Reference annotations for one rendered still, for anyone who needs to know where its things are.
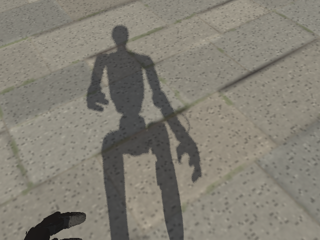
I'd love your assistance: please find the robot left hand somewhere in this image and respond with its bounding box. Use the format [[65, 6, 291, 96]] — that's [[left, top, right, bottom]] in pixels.
[[24, 211, 86, 240]]

